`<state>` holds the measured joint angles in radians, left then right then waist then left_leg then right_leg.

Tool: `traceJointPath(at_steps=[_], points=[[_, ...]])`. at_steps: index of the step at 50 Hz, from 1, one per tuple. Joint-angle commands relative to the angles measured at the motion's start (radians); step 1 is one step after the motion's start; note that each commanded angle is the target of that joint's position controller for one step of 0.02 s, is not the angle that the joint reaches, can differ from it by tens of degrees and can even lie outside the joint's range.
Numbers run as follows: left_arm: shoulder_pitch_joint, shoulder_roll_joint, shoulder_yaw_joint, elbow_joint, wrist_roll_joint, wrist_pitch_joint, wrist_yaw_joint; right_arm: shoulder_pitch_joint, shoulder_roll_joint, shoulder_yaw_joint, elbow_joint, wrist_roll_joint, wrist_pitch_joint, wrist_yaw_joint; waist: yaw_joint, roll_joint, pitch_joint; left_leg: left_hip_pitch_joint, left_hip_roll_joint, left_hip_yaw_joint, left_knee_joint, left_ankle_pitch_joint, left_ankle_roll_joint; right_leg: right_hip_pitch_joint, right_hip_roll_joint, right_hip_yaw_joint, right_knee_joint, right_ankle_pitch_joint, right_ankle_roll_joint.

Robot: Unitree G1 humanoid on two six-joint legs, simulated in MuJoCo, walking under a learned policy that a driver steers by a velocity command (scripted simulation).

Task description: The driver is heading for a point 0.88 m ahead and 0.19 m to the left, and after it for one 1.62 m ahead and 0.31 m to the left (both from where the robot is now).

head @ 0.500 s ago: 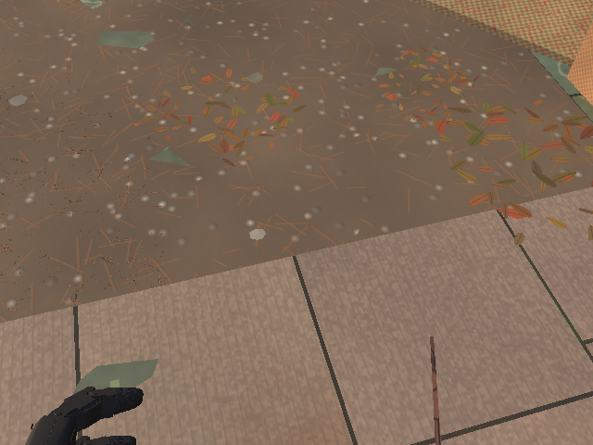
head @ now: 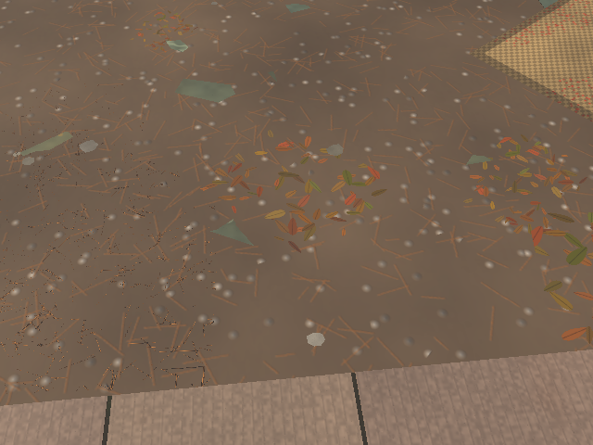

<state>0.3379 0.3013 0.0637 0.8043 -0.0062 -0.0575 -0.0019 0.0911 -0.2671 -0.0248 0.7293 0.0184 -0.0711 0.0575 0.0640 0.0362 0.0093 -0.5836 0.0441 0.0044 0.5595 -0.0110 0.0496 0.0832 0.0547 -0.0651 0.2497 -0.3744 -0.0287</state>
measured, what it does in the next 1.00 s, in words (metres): walks ahead, turning left: left foot, then right foot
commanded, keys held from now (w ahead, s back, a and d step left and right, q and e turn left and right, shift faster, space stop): w+q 0.58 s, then w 0.42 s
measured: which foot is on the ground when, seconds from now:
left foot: up 0.00-0.02, down 0.04-0.52, up 0.54-0.98, down 1.00-1.00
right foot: down 0.00-0.06, up 0.08-0.50, down 0.52-1.00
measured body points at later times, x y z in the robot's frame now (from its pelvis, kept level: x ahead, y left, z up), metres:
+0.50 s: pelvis +0.30 +0.02 +0.00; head +0.32 +0.04 +0.45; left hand +0.46 +0.31 -0.06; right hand +0.40 -0.25 -0.11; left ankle +0.16 +0.11 -0.73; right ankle +0.46 -0.06 -0.72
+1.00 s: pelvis +0.54 +0.13 +0.00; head +0.57 +0.15 +0.45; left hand +0.39 +0.38 -0.13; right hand +0.86 +0.04 -0.06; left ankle +0.60 +0.28 -0.73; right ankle +0.46 -0.06 -0.73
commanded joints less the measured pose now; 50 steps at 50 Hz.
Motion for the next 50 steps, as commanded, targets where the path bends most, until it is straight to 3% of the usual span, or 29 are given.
traceJointPath(at_steps=[1, 2, 3, 4, 5, 6, 7, 8, 9, 12, 17, 20, 22, 24, 25, 26, 27, 28, 29, 30, 31, 33, 37, 40, 43, 46, 48, 49, 50], points=[[-0.031, 0.179, 0.046, -0.046, -0.001, 0.011, 0.02, 0.061, -0.148, -0.056, -0.061, -0.007, -0.012, 0.003, -0.095, -0.115, -0.069, 0.164, -0.078, 0.069, -0.021, -0.091, 0.063, 0.019, -0.276, 0.015, 0.24, 1.004, -0.091], [-0.027, 0.162, 0.037, -0.058, 0.005, 0.016, 0.031, 0.207, -0.203, -0.084, -0.027, -0.005, -0.008, -0.006, -0.16, -0.085, -0.158, 0.405, -0.078, 0.029, -0.026, -0.045, 0.098, -0.1, -0.233, -0.028, 0.457, 0.976, -0.052], [0.066, 0.089, 0.009, -0.1, 0.025, -0.004, 0.027, 0.328, -0.321, -0.117, -0.023, -0.009, -0.003, -0.018, -0.151, 0.106, -0.301, 0.817, 0.166, -0.381, -0.01, -0.066, 0.255, -0.494, -0.12, -0.051, 0.85, 0.574, 0.02], [0.061, 0.046, -0.012, -0.096, 0.03, -0.032, 0.012, 0.345, -0.278, -0.103, -0.019, 0.013, -0.003, -0.016, -0.148, 0.206, -0.405, 0.992, 0.288, -0.807, -0.205, -0.235, 0.362, -0.754, 0.037, 0.093, 1.073, -0.166, 0.053], [-0.021, 0.126, 0.006, -0.116, -0.01, -0.061, -0.006, 0.329, -0.219, -0.083, -0.025, 0.008, -0.002, -0.019, -0.181, 0.129, -0.322, 0.95, 0.268, -0.738, -0.25, -0.354, 0.307, -0.865, -0.034, 0.194, 1.128, -0.139, 0.027], [-0.106, 0.131, 0.003, -0.145, -0.028, -0.075, -0.012, 0.273, -0.195, -0.077, -0.039, 0.001, 0.0, -0.024, -0.172, 0.056, -0.2, 0.812, 0.232, -0.611, -0.26, -0.332, 0.27, -0.885, -0.078, 0.174, 1.084, -0.063, 0.011], [-0.139, 0.123, 0.002, -0.155, -0.011, -0.081, -0.008, 0.216, -0.178, -0.071, -0.05, -0.005, 0.001, -0.026, -0.134, -0.022, -0.104, 0.654, 0.199, -0.519, -0.28, -0.242, 0.251, -0.86, -0.113, 0.161, 0.988, -0.007, 0.01], [-0.14, 0.131, 0.011, -0.155, 0.011, -0.076, -0.001, 0.174, -0.152, -0.062, -0.064, -0.013, 0.0, -0.03, -0.099, -0.02, -0.071, 0.545, 0.167, -0.455, -0.3, -0.144, 0.237, -0.79, -0.144, 0.162, 0.905, 0.036, 0.017], [-0.124, 0.125, 0.013, -0.156, 0.019, -0.066, 0.0, 0.148, -0.145, -0.058, -0.079, -0.019, 0.002, -0.033, -0.071, 0.007, -0.054, 0.474, 0.14, -0.427, -0.321, -0.079, 0.238, -0.738, -0.15, 0.16, 0.869, 0.054, 0.028], [-0.108, 0.092, 0.007, -0.158, 0.025, -0.042, 0.007, 0.146, -0.166, -0.067, -0.082, -0.012, -0.001, -0.047, -0.048, 0.022, -0.036, 0.361, 0.107, -0.339, -0.349, 0.054, 0.25, -0.7, -0.144, 0.13, 0.749, 0.11, 0.074], [-0.295, 0.042, -0.013, -0.2, 0.019, -0.047, 0.003, 0.215, -0.193, -0.078, -0.054, 0.003, 0.012, -0.07, -0.117, 0.037, -0.01, 0.287, 0.029, -0.258, -0.326, -0.008, 0.178, -0.601, -0.079, 0.114, 0.388, 0.431, 0.107], [-0.364, 0.062, -0.007, -0.219, 0.002, -0.058, -0.009, 0.268, -0.193, -0.08, -0.034, 0.011, 0.024, -0.075, -0.141, 0.047, -0.01, 0.343, 0.053, -0.327, -0.278, -0.07, 0.164, -0.568, -0.052, 0.135, 0.289, 0.454, 0.099], [-0.364, 0.087, 0.004, -0.221, -0.001, -0.066, -0.016, 0.278, -0.186, -0.08, -0.032, 0.01, 0.031, -0.078, -0.13, 0.059, -0.016, 0.414, 0.077, -0.394, -0.218, -0.093, 0.15, -0.551, -0.049, 0.157, 0.24, 0.395, 0.08], [-0.305, 0.107, 0.017, -0.208, -0.003, -0.075, -0.017, 0.258, -0.183, -0.082, -0.038, 0.006, 0.038, -0.079, -0.089, 0.089, -0.025, 0.439, 0.084, -0.438, -0.151, -0.064, 0.13, -0.47, -0.049, 0.15, 0.208, 0.32, 0.044], [-0.222, 0.127, 0.03, -0.187, 0.001, -0.079, -0.012, 0.248, -0.159, -0.075, -0.046, 0.003, 0.038, -0.077, -0.044, 0.085, -0.065, 0.419, 0.047, -0.42, -0.074, -0.028, 0.104, -0.341, -0.058, 0.138, 0.169, 0.323, 0.014], [-0.093, 0.169, 0.045, -0.174, 0.019, -0.083, -0.003, 0.24, -0.106, -0.055, -0.063, -0.006, 0.034, -0.072, 0.018, 0.028, -0.182, 0.332, -0.004, -0.358, 0.142, -0.073, 0.069, -0.109, -0.18, 0.238, 0.197, 0.294, -0.046], [0.031, 0.256, 0.069, -0.148, 0.035, -0.071, 0.002, 0.359, -0.043, -0.034, -0.086, 0.011, 0.025, -0.072, 0.003, -0.23, -0.339, 0.004, -0.147, -0.203, 0.478, -0.376, -0.008, 0.265, -0.41, 0.619, 0.165, 0.119, -0.202], [0.055, 0.206, 0.062, -0.133, 0.008, -0.06, -0.006, 0.373, -0.103, -0.038, -0.09, 0.018, 0.019, -0.073, 0.005, -0.333, -0.333, -0.173, -0.1, -0.181, 0.659, -0.58, -0.025, 0.283, -0.491, 0.865, 0.079, -0.111, -0.239], [0.006, 0.135, 0.042, -0.146, 0.003, -0.055, -0.003, 0.295, -0.18, -0.06, -0.085, 0.019, 0.023, -0.072, 0.025, -0.209, -0.189, -0.225, -0.051, -0.189, 0.73, -0.496, -0.032, 0.162, -0.45, 0.745, 0.053, -0.17, -0.197], [-0.034, 0.109, 0.032, -0.148, 0.011, -0.048, -0.002, 0.226, -0.18, -0.062, -0.096, 0.008, 0.028, -0.072, 0.02, -0.135, -0.103, -0.208, -0.022, -0.152, 0.732, -0.419, -0.038, 0.042, -0.401, 0.608, 0.043, -0.073, -0.165], [-0.066, 0.088, 0.023, -0.136, 0.015, -0.045, -0.004, 0.186, -0.162, -0.061, -0.108, -0.003, 0.027, -0.069, 0.003, -0.111, -0.035, -0.189, 0.0, -0.145, 0.686, -0.368, -0.04, -0.068, -0.355, 0.509, 0.016, 0.04, -0.159], [-0.094, 0.063, 0.012, -0.12, 0.022, -0.049, -0.007, 0.191, -0.121, -0.058, -0.109, 0.004, 0.03, -0.06, -0.038, -0.149, 0.004, -0.109, 0.032, -0.134, 0.611, -0.32, -0.039, -0.187, -0.296, 0.383, -0.035, 0.162, -0.152], [-0.082, 0.105, 0.026, -0.078, 0.005, -0.06, -0.012, 0.136, -0.069, -0.038, -0.126, -0.009, 0.03, -0.053, -0.05, -0.123, 0.014, -0.105, 0.047, -0.099, 0.418, -0.239, -0.052, -0.212, -0.295, 0.264, -0.092, 0.341, -0.194], [-0.072, 0.133, 0.031, -0.054, -0.005, -0.051, -0.011, 0.05, -0.05, -0.023, -0.139, -0.011, 0.014, -0.038, -0.025, -0.107, 0.017, -0.053, 0.051, -0.053, 0.218, -0.08, -0.053, -0.213, -0.269, 0.171, -0.101, 0.409, -0.179], [-0.013, 0.158, 0.034, -0.02, -0.017, -0.039, -0.01, -0.045, -0.054, -0.02, -0.16, -0.003, 0.004, -0.027, 0.011, -0.109, 0.028, 0.012, 0.025, -0.017, 0.084, 0.0, -0.05, -0.196, -0.268, 0.134, -0.091, 0.408, -0.16], [0.025, 0.175, 0.037, 0.014, -0.026, -0.023, -0.009, -0.096, -0.076, -0.026, -0.185, 0.003, 0.001, -0.019, 0.009, -0.121, 0.044, 0.027, 0.01, -0.013, 0.009, -0.051, -0.018, -0.119, -0.312, 0.145, -0.059, 0.44, -0.142], [0.015, 0.191, 0.04, 0.026, -0.03, -0.011, -0.004, -0.042, -0.103, -0.04, -0.175, -0.003, -0.001, -0.018, -0.044, -0.128, 0.013, 0.141, -0.021, 0.015, -0.047, -0.086, 0.015, -0.091, -0.314, 0.124, 0.029, 0.605, -0.117], [0.01, 0.183, 0.035, 0.029, -0.031, -0.007, -0.001, 0.064, -0.133, -0.059, -0.141, -0.009, 0.0, -0.023, -0.103, -0.114, -0.052, 0.307, -0.049, 0.04, -0.08, -0.072, 0.04, -0.113, -0.278, 0.081, 0.16, 0.745, -0.093], [0.014, 0.151, 0.021, 0.024, -0.019, -0.008, 0.002, 0.217, -0.185, -0.084, -0.099, -0.012, 0.004, -0.033, -0.172, -0.091, -0.153, 0.545, -0.015, 0.001, -0.062, -0.058, 0.073, -0.22, -0.229, 0.037, 0.36, 0.713, -0.058]])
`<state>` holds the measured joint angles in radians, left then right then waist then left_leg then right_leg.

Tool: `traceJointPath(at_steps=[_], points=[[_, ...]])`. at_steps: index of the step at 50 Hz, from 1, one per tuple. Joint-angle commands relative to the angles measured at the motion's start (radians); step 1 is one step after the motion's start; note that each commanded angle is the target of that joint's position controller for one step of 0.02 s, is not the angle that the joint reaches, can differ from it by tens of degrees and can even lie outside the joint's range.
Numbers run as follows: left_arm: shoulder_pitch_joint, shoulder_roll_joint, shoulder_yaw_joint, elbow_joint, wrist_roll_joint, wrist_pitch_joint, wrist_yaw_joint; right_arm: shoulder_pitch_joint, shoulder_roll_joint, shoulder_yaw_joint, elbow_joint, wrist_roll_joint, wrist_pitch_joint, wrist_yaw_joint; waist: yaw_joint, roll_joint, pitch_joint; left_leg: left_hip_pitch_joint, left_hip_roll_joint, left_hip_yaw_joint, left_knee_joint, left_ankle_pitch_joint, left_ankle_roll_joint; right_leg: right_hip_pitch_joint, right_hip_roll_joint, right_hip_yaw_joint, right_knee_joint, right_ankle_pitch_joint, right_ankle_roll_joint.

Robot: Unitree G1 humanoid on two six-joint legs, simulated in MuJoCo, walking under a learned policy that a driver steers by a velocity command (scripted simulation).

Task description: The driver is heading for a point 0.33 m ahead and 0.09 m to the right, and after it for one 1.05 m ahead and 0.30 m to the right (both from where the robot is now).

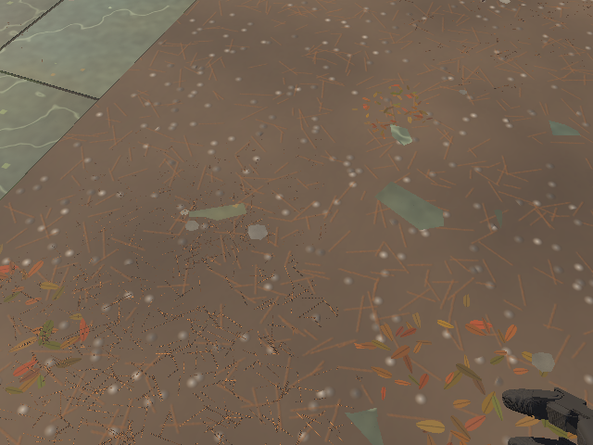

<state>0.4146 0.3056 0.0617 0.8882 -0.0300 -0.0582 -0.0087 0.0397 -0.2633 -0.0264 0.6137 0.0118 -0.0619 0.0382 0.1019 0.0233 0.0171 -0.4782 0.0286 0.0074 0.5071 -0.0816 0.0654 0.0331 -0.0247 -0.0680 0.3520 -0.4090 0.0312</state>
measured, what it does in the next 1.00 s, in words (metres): walks ahead, turning right: right foot, then left foot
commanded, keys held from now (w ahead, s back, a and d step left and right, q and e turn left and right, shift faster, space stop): w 0.02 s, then w+e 0.84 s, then w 0.14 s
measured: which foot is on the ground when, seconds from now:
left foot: down 0.00-0.54, up 0.56-0.98, down 1.00-1.00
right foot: down 0.00-0.02, up 0.04-0.52, down 0.54-1.00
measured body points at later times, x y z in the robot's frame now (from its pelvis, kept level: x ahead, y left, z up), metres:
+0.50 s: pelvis +0.27 -0.02 +0.00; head +0.30 -0.03 +0.45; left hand +0.51 +0.17 -0.09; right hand +0.23 -0.30 -0.13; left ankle +0.12 +0.11 -0.73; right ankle +0.40 -0.15 -0.71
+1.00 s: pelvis +0.56 -0.09 +0.00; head +0.58 -0.10 +0.45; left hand +0.73 +0.16 -0.11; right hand +0.65 -0.41 -0.07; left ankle +0.73 -0.04 -0.72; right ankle +0.39 -0.14 -0.73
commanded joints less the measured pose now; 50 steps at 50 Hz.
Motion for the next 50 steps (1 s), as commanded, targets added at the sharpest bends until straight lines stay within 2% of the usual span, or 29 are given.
traceJointPath(at_steps=[1, 2, 3, 4, 5, 6, 7, 10, 13, 17, 21, 24, 25, 26, 27, 28, 29, 30, 31, 32, 33, 35, 37, 41, 44, 46, 48, 49, 50], points=[[-0.002, 0.054, -0.011, -0.1, 0.031, -0.022, 0.005, 0.403, -0.296, -0.105, 0.028, -0.027, 0.003, -0.027, -0.22, 0.127, -0.325, 0.821, 0.272, -0.39, -0.004, -0.027, 0.188, -0.521, -0.038, -0.008, 0.652, 0.372, -0.049], [0.018, 0.039, -0.021, -0.09, 0.021, -0.04, 0.001, 0.425, -0.269, -0.097, 0.038, -0.01, 0.007, -0.025, -0.216, 0.243, -0.417, 0.891, 0.384, -0.719, -0.164, -0.181, 0.274, -0.714, 0.05, 0.112, 0.865, -0.165, -0.034], [-0.052, 0.135, 0.007, -0.101, -0.009, -0.048, -0.005, 0.376, -0.206, -0.076, 0.037, -0.008, 0.003, -0.023, -0.224, 0.146, -0.273, 0.779, 0.355, -0.617, -0.192, -0.264, 0.228, -0.812, -0.008, 0.17, 0.944, -0.136, -0.047], [-0.119, 0.137, 0.008, -0.119, -0.021, -0.049, -0.006, 0.317, -0.171, -0.064, 0.034, -0.008, -0.001, -0.023, -0.202, 0.11, -0.164, 0.648, 0.313, -0.472, -0.21, -0.24, 0.192, -0.823, -0.052, 0.15, 0.921, -0.049, -0.058], [-0.145, 0.122, 0.008, -0.119, -0.009, -0.043, -0.003, 0.256, -0.139, -0.054, 0.038, -0.012, -0.007, -0.019, -0.168, 0.067, -0.09, 0.52, 0.269, -0.372, -0.249, -0.18, 0.17, -0.791, -0.085, 0.138, 0.863, 0.026, -0.053], [-0.135, 0.115, 0.014, -0.112, 0.003, -0.03, 0.001, 0.212, -0.109, -0.047, 0.038, -0.018, -0.016, -0.016, -0.134, 0.083, -0.053, 0.429, 0.236, -0.296, -0.285, -0.116, 0.152, -0.737, -0.111, 0.15, 0.813, 0.083, -0.048], [-0.105, 0.094, 0.012, -0.1, 0.002, -0.015, 0.001, 0.186, -0.102, -0.048, 0.043, -0.023, -0.025, -0.015, -0.108, 0.099, -0.04, 0.364, 0.222, -0.243, -0.32, -0.075, 0.145, -0.678, -0.119, 0.157, 0.8, 0.122, -0.04], [-0.112, 0.054, 0.009, -0.099, 0.002, 0.013, 0.007, 0.178, -0.112, -0.057, 0.075, -0.03, -0.051, -0.019, -0.085, 0.06, -0.006, 0.308, 0.22, -0.119, -0.377, 0.061, 0.151, -0.686, -0.11, 0.179, 0.752, 0.219, -0.016], [-0.178, 0.042, 0.009, -0.121, 0.008, 0.011, 0.002, 0.196, -0.124, -0.063, 0.106, -0.033, -0.054, -0.031, -0.097, 0.035, 0.016, 0.344, 0.205, -0.01, -0.387, 0.145, 0.132, -0.731, -0.096, 0.192, 0.6, 0.38, -0.01], [-0.313, 0.012, -0.007, -0.165, 0.014, 0.004, -0.024, 0.231, -0.155, -0.071, 0.138, -0.022, -0.047, -0.045, -0.149, 0.013, 0.057, 0.376, 0.202, 0.095, -0.406, 0.154, 0.104, -0.692, -0.078, 0.111, 0.381, 0.526, -0.028], [-0.41, 0.015, -0.01, -0.228, 0.012, 0.006, -0.048, 0.291, -0.179, -0.082, 0.181, -0.004, -0.017, -0.05, -0.179, 0.005, 0.085, 0.543, 0.249, 0.133, -0.345, 0.238, 0.088, -0.752, -0.065, 0.069, 0.282, 0.436, -0.068], [-0.381, 0.049, 0.007, -0.255, 0.011, 0.01, -0.062, 0.276, -0.214, -0.092, 0.183, 0.003, 0.009, -0.062, -0.134, 0.05, 0.027, 0.614, 0.258, 0.173, -0.184, 0.649, 0.055, -0.645, 0.005, -0.013, 0.27, 0.278, -0.12], [-0.308, 0.075, 0.022, -0.245, 0.01, 0.013, -0.061, 0.267, -0.226, -0.095, 0.179, 0.004, 0.019, -0.067, -0.09, 0.068, -0.025, 0.611, 0.249, 0.187, -0.065, 0.802, 0.041, -0.542, 0.046, -0.042, 0.275, 0.229, -0.143], [-0.167, 0.119, 0.049, -0.214, 0.008, 0.015, -0.053, 0.25, -0.227, -0.093, 0.174, 0.006, 0.027, -0.073, -0.008, 0.057, -0.099, 0.547, 0.218, 0.211, 0.128, 0.83, 0.014, -0.341, 0.088, -0.049, 0.222, 0.262, -0.177], [0.0, 0.197, 0.085, -0.176, 0.006, 0.023, -0.034, 0.258, -0.208, -0.082, 0.159, -0.004, 0.021, -0.078, 0.066, -0.017, -0.193, 0.328, 0.176, 0.211, 0.41, 0.592, -0.029, -0.031, 0.028, 0.096, 0.186, 0.29, -0.229], [-0.002, 0.303, 0.102, -0.178, -0.004, 0.022, -0.022, 0.355, -0.053, -0.035, 0.107, -0.041, -0.007, -0.059, -0.048, -0.284, -0.267, -0.146, -0.035, 0.153, 0.775, -0.381, -0.102, 0.316, -0.236, 0.651, 0.121, 0.164, -0.415], [0.026, 0.239, 0.08, -0.206, 0.005, 0.01, -0.023, 0.278, -0.111, -0.037, 0.1, -0.008, -0.05, -0.042, 0.013, -0.18, -0.407, -0.27, -0.077, -0.09, 0.907, -0.518, -0.091, 0.404, -0.311, 0.92, -0.025, 0.065, -0.471], [-0.005, 0.184, 0.065, -0.2, 0.014, 0.0, -0.023, 0.176, -0.16, -0.05, 0.067, 0.03, -0.074, -0.031, 0.033, -0.132, -0.275, -0.351, -0.019, -0.115, 0.891, -0.428, -0.066, 0.326, -0.281, 0.769, -0.048, 0.127, -0.412], [-0.062, 0.157, 0.058, -0.206, 0.01, -0.006, -0.021, 0.149, -0.152, -0.045, 0.059, 0.024, -0.087, -0.034, -0.006, -0.062, -0.179, -0.329, 0.026, -0.107, 0.802, -0.34, -0.051, 0.181, -0.234, 0.638, -0.047, 0.214, -0.373], [-0.131, 0.126, 0.049, -0.22, 0.011, -0.007, -0.019, 0.141, -0.153, -0.05, 0.067, -0.002, -0.089, -0.041, -0.05, -0.025, -0.113, -0.272, 0.056, -0.099, 0.71, -0.294, -0.057, 0.038, -0.196, 0.547, -0.056, 0.321, -0.347], [-0.173, 0.097, 0.037, -0.238, 0.022, -0.007, -0.015, 0.155, -0.164, -0.058, 0.072, -0.016, -0.08, -0.043, -0.086, -0.038, -0.091, -0.197, 0.076, -0.104, 0.662, -0.261, -0.063, -0.06, -0.167, 0.487, -0.08, 0.41, -0.337], [-0.192, 0.103, 0.039, -0.252, 0.024, -0.009, -0.009, 0.181, -0.146, -0.059, 0.07, -0.024, -0.055, -0.042, -0.118, -0.052, -0.074, -0.139, 0.08, -0.092, 0.588, -0.239, -0.092, -0.16, -0.148, 0.447, -0.114, 0.494, -0.347], [-0.176, 0.128, 0.046, -0.245, 0.019, -0.01, 0.004, 0.152, -0.117, -0.05, 0.059, -0.029, -0.039, -0.044, -0.118, -0.05, -0.045, -0.126, 0.069, -0.067, 0.48, -0.179, -0.123, -0.244, -0.122, 0.382, -0.13, 0.54, -0.34], [-0.127, 0.149, 0.053, -0.227, 0.01, 0.003, 0.022, -0.005, -0.077, -0.031, 0.021, -0.025, -0.041, -0.037, -0.058, -0.091, -0.015, -0.043, 0.01, -0.049, 0.16, 0.107, -0.144, -0.323, -0.045, 0.307, -0.115, 0.424, -0.268], [-0.075, 0.148, 0.053, -0.205, 0.005, 0.01, 0.025, -0.069, -0.096, -0.034, 0.003, -0.006, -0.05, -0.024, -0.029, -0.108, -0.018, 0.004, -0.018, -0.063, 0.051, 0.179, -0.137, -0.287, -0.071, 0.359, -0.085, 0.328, -0.248], [-0.051, 0.129, 0.047, -0.191, 0.005, 0.012, 0.027, -0.069, -0.118, -0.041, 0.003, -0.006, -0.059, -0.014, -0.028, -0.117, -0.021, 0.004, -0.009, -0.082, 0.007, 0.154, -0.113, -0.208, -0.107, 0.406, -0.032, 0.299, -0.236], [-0.052, 0.128, 0.048, -0.183, 0.012, 0.015, 0.027, -0.038, -0.136, -0.05, 0.008, -0.007, -0.068, -0.01, -0.051, -0.142, -0.015, 0.033, -0.006, -0.073, -0.011, 0.073, -0.076, -0.156, -0.137, 0.442, 0.019, 0.341, -0.222], [-0.063, 0.122, 0.046, -0.184, 0.014, 0.017, 0.025, 0.015, -0.143, -0.057, 0.022, -0.01, -0.071, -0.012, -0.083, -0.149, -0.026, 0.102, -0.016, -0.051, -0.042, 0.05, -0.052, -0.151, -0.124, 0.438, 0.066, 0.403, -0.207], [-0.065, 0.094, 0.036, -0.188, 0.019, 0.017, 0.022, 0.106, -0.17, -0.072, 0.044, -0.019, -0.076, -0.018, -0.127, -0.135, -0.084, 0.244, -0.006, -0.051, -0.057, 0.041, -0.018, -0.162, -0.075, 0.405, 0.182, 0.497, -0.182]])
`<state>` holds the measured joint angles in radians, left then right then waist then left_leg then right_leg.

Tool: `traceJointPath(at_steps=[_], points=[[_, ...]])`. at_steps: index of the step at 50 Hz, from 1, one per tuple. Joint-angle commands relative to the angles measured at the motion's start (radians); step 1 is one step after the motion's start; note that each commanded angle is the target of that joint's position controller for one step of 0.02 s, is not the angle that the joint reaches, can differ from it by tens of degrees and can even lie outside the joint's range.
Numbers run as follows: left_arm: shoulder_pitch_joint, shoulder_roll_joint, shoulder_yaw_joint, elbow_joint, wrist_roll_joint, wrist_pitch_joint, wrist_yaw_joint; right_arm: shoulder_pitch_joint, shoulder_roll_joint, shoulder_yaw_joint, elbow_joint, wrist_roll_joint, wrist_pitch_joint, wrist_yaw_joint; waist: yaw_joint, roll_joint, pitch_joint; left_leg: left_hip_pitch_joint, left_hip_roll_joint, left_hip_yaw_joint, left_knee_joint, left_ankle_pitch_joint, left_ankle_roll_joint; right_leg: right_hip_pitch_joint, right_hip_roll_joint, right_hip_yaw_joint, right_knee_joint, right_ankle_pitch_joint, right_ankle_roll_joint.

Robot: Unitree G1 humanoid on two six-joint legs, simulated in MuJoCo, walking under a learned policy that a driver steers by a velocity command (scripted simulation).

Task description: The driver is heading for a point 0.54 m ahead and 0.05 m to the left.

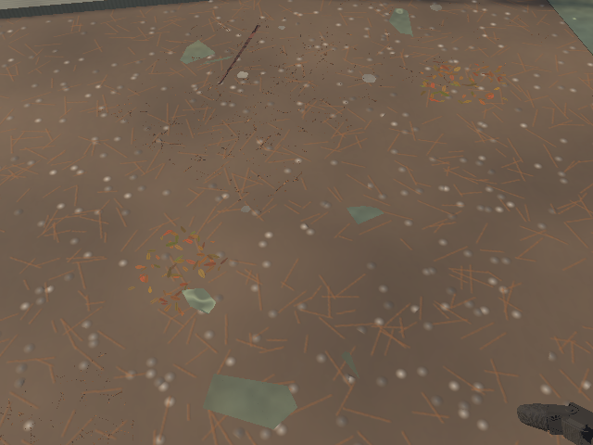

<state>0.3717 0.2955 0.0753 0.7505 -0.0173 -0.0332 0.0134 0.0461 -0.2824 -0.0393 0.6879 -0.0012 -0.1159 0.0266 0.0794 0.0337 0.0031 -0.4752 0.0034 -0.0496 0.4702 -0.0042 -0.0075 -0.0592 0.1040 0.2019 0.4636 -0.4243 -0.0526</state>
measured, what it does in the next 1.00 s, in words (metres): walks ahead: right foot, then left foot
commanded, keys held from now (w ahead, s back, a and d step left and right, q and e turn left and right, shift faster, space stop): w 0.52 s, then w+q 0.04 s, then no key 0.44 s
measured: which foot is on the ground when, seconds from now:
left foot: down 0.00-0.52, up 0.54-0.94, down 0.96-1.00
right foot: down 0.00-0.02, up 0.04-0.50, down 0.52-1.00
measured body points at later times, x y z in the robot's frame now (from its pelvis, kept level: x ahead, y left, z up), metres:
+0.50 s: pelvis +0.27 -0.01 +0.00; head +0.30 -0.02 +0.45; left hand +0.53 +0.19 -0.06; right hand +0.22 -0.29 -0.12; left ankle +0.13 +0.12 -0.73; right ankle +0.40 -0.13 -0.72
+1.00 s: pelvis +0.46 -0.03 +0.01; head +0.48 -0.02 +0.46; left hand +0.54 +0.24 -0.13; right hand +0.62 -0.29 -0.10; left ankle +0.54 +0.09 -0.73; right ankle +0.40 -0.13 -0.73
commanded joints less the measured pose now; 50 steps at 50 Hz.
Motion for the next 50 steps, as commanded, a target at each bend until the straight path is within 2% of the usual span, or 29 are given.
traceJointPath(at_steps=[1, 2, 3, 4, 5, 6, 7, 9, 12, 15, 20, 23, 24, 25, 26, 27, 28, 29, 30, 31, 32, 35, 38, 42, 46, 47, 48, 49, 50], points=[[-0.014, 0.061, 0.003, -0.066, 0.02, -0.01, -0.002, 0.245, -0.199, -0.071, -0.015, -0.019, -0.024, -0.012, -0.164, -0.051, -0.206, 0.479, 0.165, -0.15, -0.001, -0.052, 0.119, -0.175, -0.144, 0.066, 0.336, 0.393, -0.062], [0.135, 0.003, -0.014, -0.072, -0.01, -0.022, -0.002, 0.351, -0.287, -0.098, 0.036, -0.02, -0.01, -0.004, -0.116, 0.282, -0.313, 0.79, 0.36, -0.61, -0.098, -0.282, 0.294, -0.531, 0.009, -0.056, 0.674, -0.036, 0.018], [0.113, 0.086, -0.005, -0.055, -0.018, -0.027, 0.0, 0.361, -0.196, -0.077, 0.038, 0.012, -0.008, 0.005, -0.145, 0.212, -0.261, 0.786, 0.383, -0.758, -0.181, -0.538, 0.29, -0.68, -0.036, -0.003, 0.799, -0.143, 0.023], [-0.008, 0.139, 0.009, -0.072, -0.019, -0.029, -0.001, 0.308, -0.141, -0.061, 0.03, 0.015, -0.004, 0.002, -0.166, 0.105, -0.126, 0.672, 0.347, -0.621, -0.195, -0.542, 0.249, -0.724, -0.076, -0.006, 0.83, -0.057, 0.019], [-0.084, 0.131, 0.007, -0.091, -0.007, -0.03, 0.001, 0.253, -0.127, -0.052, 0.019, 0.002, 0.003, 0.0, -0.151, 0.03, -0.064, 0.56, 0.304, -0.499, -0.204, -0.435, 0.224, -0.701, -0.116, -0.053, 0.806, 0.013, 0.019], [-0.127, 0.118, 0.007, -0.106, 0.009, -0.036, -0.002, 0.222, -0.109, -0.045, 0.024, -0.004, 0.008, -0.001, -0.134, 0.015, -0.009, 0.47, 0.27, -0.421, -0.225, -0.322, 0.227, -0.692, -0.147, -0.071, 0.745, 0.063, 0.021], [-0.123, 0.105, 0.008, -0.107, 0.011, -0.038, -0.007, 0.208, -0.092, -0.036, 0.025, -0.012, 0.006, -0.003, -0.109, 0.042, -0.005, 0.418, 0.238, -0.357, -0.242, -0.232, 0.217, -0.642, -0.178, -0.079, 0.694, 0.102, 0.021], [-0.101, 0.07, 0.002, -0.099, 0.007, -0.035, -0.012, 0.214, -0.083, -0.032, 0.038, -0.004, 0.004, -0.004, -0.092, 0.074, -0.016, 0.382, 0.206, -0.28, -0.271, -0.127, 0.222, -0.596, -0.191, -0.108, 0.623, 0.119, 0.032], [-0.176, 0.036, -0.013, -0.125, 0.015, -0.034, -0.013, 0.242, -0.13, -0.043, 0.062, 0.008, 0.005, -0.012, -0.105, 0.05, 0.006, 0.365, 0.213, -0.206, -0.313, -0.02, 0.245, -0.623, -0.206, -0.138, 0.463, 0.194, 0.056], [-0.265, 0.017, -0.023, -0.141, 0.013, -0.041, -0.021, 0.268, -0.151, -0.047, 0.083, 0.014, 0.016, -0.018, -0.134, 0.042, 0.017, 0.36, 0.185, -0.12, -0.327, 0.021, 0.221, -0.584, -0.196, -0.16, 0.276, 0.361, 0.065], [-0.399, 0.023, -0.025, -0.176, -0.001, -0.051, -0.041, 0.354, -0.163, -0.045, 0.133, 0.024, 0.034, -0.019, -0.176, 0.041, 0.048, 0.403, 0.205, -0.082, -0.299, 0.038, 0.198, -0.517, -0.157, -0.185, 0.107, 0.464, 0.055], [-0.414, 0.046, -0.017, -0.19, -0.002, -0.058, -0.054, 0.363, -0.183, -0.052, 0.153, 0.027, 0.051, -0.026, -0.152, 0.052, 0.052, 0.486, 0.245, -0.093, -0.243, 0.122, 0.176, -0.492, -0.143, -0.188, 0.05, 0.376, 0.017], [-0.374, 0.063, -0.009, -0.181, 0.001, -0.06, -0.054, 0.352, -0.193, -0.054, 0.154, 0.027, 0.056, -0.028, -0.121, 0.059, 0.028, 0.497, 0.242, -0.081, -0.192, 0.233, 0.164, -0.422, -0.126, -0.203, 0.03, 0.352, 0.0], [-0.277, 0.09, 0.007, -0.152, 0.006, -0.06, -0.05, 0.335, -0.195, -0.053, 0.152, 0.029, 0.06, -0.031, -0.063, 0.052, -0.03, 0.483, 0.212, -0.045, -0.081, 0.384, 0.144, -0.276, -0.101, -0.228, -0.004, 0.36, -0.025], [-0.123, 0.139, 0.03, -0.109, 0.011, -0.058, -0.041, 0.331, -0.171, -0.043, 0.144, 0.021, 0.061, -0.034, 0.005, 0.031, -0.136, 0.395, 0.163, -0.004, 0.107, 0.394, 0.114, -0.039, -0.128, -0.205, 0.01, 0.382, -0.061], [0.059, 0.221, 0.049, -0.083, 0.024, -0.051, -0.027, 0.34, -0.102, -0.015, 0.112, -0.012, 0.055, -0.035, 0.059, -0.128, -0.296, 0.164, 0.085, 0.035, 0.448, 0.027, 0.074, 0.269, -0.358, 0.058, 0.042, 0.423, -0.131], [0.063, 0.248, 0.05, -0.071, 0.024, -0.047, -0.035, 0.461, -0.022, 0.007, 0.11, 0.011, 0.035, -0.028, -0.006, -0.364, -0.391, -0.166, -0.056, -0.016, 0.712, -0.581, 0.037, 0.476, -0.525, 0.48, -0.093, 0.191, -0.267], [0.026, 0.155, 0.027, -0.078, 0.016, -0.046, -0.035, 0.378, -0.141, -0.021, 0.119, 0.031, 0.025, -0.025, 0.026, -0.222, -0.273, -0.259, -0.006, -0.089, 0.798, -0.57, 0.035, 0.378, -0.488, 0.443, -0.138, 0.178, -0.234], [-0.047, 0.126, 0.013, -0.082, 0.016, -0.048, -0.034, 0.298, -0.168, -0.032, 0.097, 0.039, 0.02, -0.023, 0.005, -0.172, -0.146, -0.269, 0.029, -0.067, 0.786, -0.484, 0.034, 0.239, -0.455, 0.272, -0.139, 0.377, -0.204], [-0.112, 0.104, 0.004, -0.085, 0.023, -0.051, -0.038, 0.27, -0.15, -0.03, 0.099, 0.025, 0.023, -0.028, -0.035, -0.095, -0.098, -0.214, 0.067, -0.038, 0.748, -0.424, 0.018, 0.118, -0.407, 0.155, -0.142, 0.609, -0.187], [-0.16, 0.08, -0.002, -0.085, 0.026, -0.052, -0.044, 0.263, -0.141, -0.034, 0.1, 0.009, 0.033, -0.032, -0.067, -0.082, -0.064, -0.171, 0.087, -0.026, 0.698, -0.397, 0.002, 0.029, -0.37, 0.067, -0.152, 0.771, -0.18], [-0.202, 0.065, -0.006, -0.056, 0.033, -0.068, -0.043, 0.317, -0.073, -0.024, 0.12, 0.006, 0.07, -0.037, -0.128, -0.111, -0.076, -0.022, 0.093, -0.008, 0.595, -0.327, -0.033, -0.115, -0.328, -0.066, -0.197, 0.973, -0.184], [-0.222, 0.093, -0.001, -0.023, 0.032, -0.06, -0.027, 0.251, -0.044, -0.011, 0.101, -0.007, 0.079, -0.039, -0.129, -0.118, -0.069, 0.018, 0.091, 0.007, 0.391, -0.192, -0.042, -0.157, -0.294, -0.159, -0.209, 0.999, -0.174], [-0.164, 0.117, 0.001, 0.033, 0.029, -0.038, -0.016, 0.14, -0.058, -0.01, 0.083, -0.003, 0.078, -0.03, -0.078, -0.11, -0.082, 0.083, 0.064, 0.018, 0.194, -0.032, -0.03, -0.113, -0.29, -0.175, -0.204, 0.91, -0.154], [-0.172, 0.116, -0.003, 0.076, 0.012, -0.018, -0.013, 0.105, -0.082, -0.019, 0.072, -0.012, 0.078, -0.027, -0.09, -0.103, -0.066, 0.137, 0.046, 0.019, 0.055, -0.057, 0.012, -0.072, -0.307, -0.136, -0.118, 0.771, -0.133], [-0.169, 0.1, -0.009, 0.085, 0.005, -0.014, -0.012, 0.127, -0.09, -0.023, 0.082, -0.017, 0.076, -0.028, -0.107, -0.088, -0.07, 0.208, 0.039, 0.024, -0.034, 0.035, 0.033, -0.083, -0.277, -0.137, -0.074, 0.693, -0.101], [-0.118, 0.074, -0.017, 0.098, 0.019, -0.018, -0.011, 0.138, -0.138, -0.035, 0.085, -0.023, 0.075, -0.036, -0.092, -0.027, -0.094, 0.311, 0.099, -0.039, -0.061, 0.332, 0.058, -0.111, -0.223, -0.155, -0.018, 0.583, -0.05], [-0.007, 0.053, -0.023, 0.115, 0.042, -0.027, -0.013, 0.119, -0.187, -0.043, 0.077, -0.026, 0.08, -0.044, -0.019, 0.073, -0.149, 0.456, 0.191, -0.119, 0.012, 0.549, 0.127, -0.204, -0.153, -0.186, 0.023, 0.348, 0.0], [0.015, 0.023, -0.035, 0.136, 0.042, -0.023, -0.007, 0.113, -0.11, -0.027, 0.087, -0.021, 0.093, -0.045, -0.029, 0.127, -0.19, 0.486, 0.224, -0.161, 0.025, 0.498, 0.198, -0.232, -0.132, -0.204, 0.034, 0.161, 0.041]])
